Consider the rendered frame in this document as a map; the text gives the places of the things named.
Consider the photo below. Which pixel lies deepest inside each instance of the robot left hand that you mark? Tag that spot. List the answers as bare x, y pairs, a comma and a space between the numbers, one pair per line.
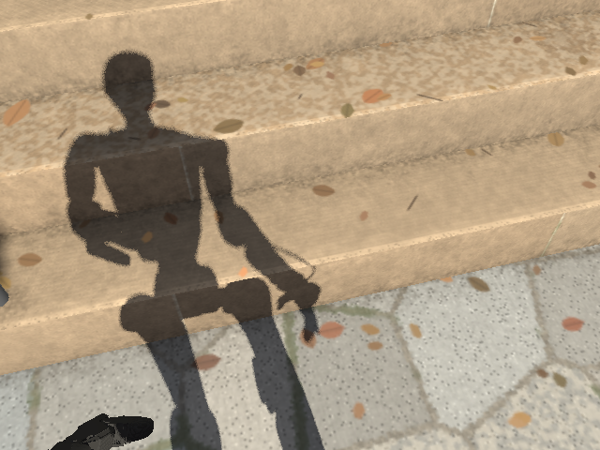
103, 433

